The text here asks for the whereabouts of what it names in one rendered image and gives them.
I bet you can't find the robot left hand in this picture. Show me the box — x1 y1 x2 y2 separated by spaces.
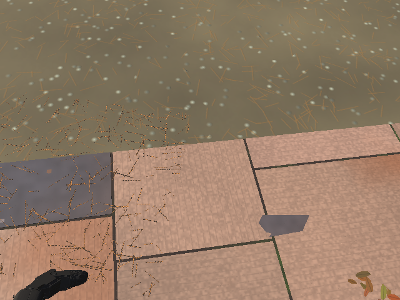
13 269 88 300

